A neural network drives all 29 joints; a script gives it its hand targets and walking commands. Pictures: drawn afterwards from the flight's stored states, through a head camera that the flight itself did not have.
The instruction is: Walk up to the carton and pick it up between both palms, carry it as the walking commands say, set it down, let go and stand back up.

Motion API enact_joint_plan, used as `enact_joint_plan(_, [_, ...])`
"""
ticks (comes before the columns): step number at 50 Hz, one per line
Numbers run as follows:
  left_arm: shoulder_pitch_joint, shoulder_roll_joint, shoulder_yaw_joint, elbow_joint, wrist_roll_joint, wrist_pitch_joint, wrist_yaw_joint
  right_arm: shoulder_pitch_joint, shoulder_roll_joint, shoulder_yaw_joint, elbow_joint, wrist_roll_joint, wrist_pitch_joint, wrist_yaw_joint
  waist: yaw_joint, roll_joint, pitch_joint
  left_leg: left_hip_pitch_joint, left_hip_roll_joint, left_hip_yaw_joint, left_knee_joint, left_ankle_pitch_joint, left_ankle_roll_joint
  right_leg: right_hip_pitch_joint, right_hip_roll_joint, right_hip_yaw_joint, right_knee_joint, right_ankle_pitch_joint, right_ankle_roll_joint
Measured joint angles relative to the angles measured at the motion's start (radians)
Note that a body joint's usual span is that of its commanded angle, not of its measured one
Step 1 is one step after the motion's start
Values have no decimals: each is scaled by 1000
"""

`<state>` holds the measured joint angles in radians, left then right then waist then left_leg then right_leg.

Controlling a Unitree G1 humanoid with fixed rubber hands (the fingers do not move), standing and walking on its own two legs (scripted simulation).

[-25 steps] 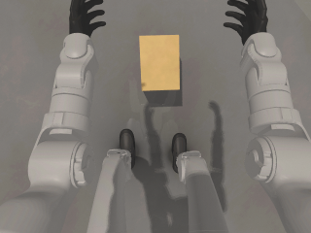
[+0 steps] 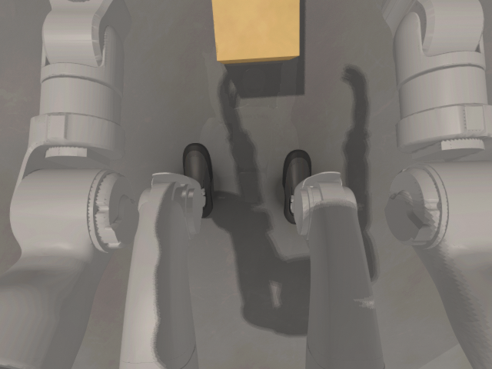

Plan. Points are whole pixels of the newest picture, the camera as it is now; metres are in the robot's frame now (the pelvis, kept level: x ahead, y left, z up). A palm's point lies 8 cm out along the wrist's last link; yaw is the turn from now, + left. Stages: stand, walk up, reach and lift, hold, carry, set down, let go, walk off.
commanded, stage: reach and lift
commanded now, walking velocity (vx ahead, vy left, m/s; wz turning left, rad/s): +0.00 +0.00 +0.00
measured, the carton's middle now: (254, 2) +0.57 -0.01 -0.52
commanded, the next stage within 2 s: none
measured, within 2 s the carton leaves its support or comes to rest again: neither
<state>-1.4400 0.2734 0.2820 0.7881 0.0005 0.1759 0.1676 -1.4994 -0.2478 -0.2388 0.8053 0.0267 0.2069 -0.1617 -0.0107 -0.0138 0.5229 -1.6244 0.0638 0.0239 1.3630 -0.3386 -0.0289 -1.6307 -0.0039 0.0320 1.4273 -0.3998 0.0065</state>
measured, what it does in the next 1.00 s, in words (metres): lowers itself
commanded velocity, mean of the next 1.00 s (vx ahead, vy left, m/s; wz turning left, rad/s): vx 0.00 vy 0.00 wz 0.00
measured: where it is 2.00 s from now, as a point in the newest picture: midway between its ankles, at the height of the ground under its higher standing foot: (248, 196)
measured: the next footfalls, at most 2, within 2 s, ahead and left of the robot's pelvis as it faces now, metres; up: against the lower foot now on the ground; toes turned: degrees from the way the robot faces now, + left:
none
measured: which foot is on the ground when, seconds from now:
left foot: down 0.00-1.00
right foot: down 0.00-1.00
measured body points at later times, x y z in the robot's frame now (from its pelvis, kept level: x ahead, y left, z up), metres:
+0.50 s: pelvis +0.00 +0.00 -0.13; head +0.40 +0.00 +0.07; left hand +0.58 +0.16 -0.33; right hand +0.59 -0.15 -0.32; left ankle +0.13 +0.14 -0.56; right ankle +0.11 -0.12 -0.56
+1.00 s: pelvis +0.00 +0.01 -0.21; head +0.41 +0.01 -0.03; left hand +0.58 +0.16 -0.45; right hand +0.56 -0.15 -0.46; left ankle +0.13 +0.14 -0.56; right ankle +0.11 -0.12 -0.56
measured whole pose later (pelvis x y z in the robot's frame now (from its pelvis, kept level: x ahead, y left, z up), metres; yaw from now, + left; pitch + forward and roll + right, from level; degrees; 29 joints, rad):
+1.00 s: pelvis +0.00 +0.01 -0.21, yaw +1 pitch +38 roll +2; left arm -1.67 0.34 0.15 1.21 -0.06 0.09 0.12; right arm -1.65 -0.35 -0.10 1.23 0.13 0.07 -0.11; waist -0.01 -0.01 0.52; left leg -2.28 0.04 -0.02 2.12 -0.51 -0.04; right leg -2.26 0.00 0.04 2.18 -0.59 0.02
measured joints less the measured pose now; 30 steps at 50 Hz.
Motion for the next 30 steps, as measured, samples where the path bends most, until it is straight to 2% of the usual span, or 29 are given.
enact_joint_plan(4, [-99,16,-6,101,0,16,-21,-98,-15,5,126,-5,21,6,0,0,-1,-74,-1,-4,107,-18,0,-73,0,2,107,-19,-1])
enact_joint_plan(10, [-176,16,9,225,0,21,-23,-147,-20,-24,206,-51,21,11,0,0,-1,-184,-3,-11,250,-54,0,-178,0,4,246,-56,-1])
enact_joint_plan(18, [-176,27,-19,208,0,5,8,-148,-46,5,209,-20,-21,11,0,0,2,-296,-5,-12,378,-100,1,-288,0,12,375,-105,-1])
enact_joint_plan(22, [-176,29,-54,226,-3,-17,-3,-147,-59,35,233,-4,-54,12,0,0,1,-335,-7,-15,445,-129,1,-325,0,13,444,-137,-1])
enact_joint_plan(27, [-176,29,-53,285,-3,-33,-11,-147,-59,66,271,17,-74,20,0,0,1,-387,-9,-20,516,-156,-3,-377,0,13,517,-166,-1])
enact_joint_plan(30, [-176,29,-53,283,-5,-51,-12,-147,-60,71,281,24,-88,21,0,0,1,-426,-10,-23,551,-161,-6,-415,0,14,553,-173,-1])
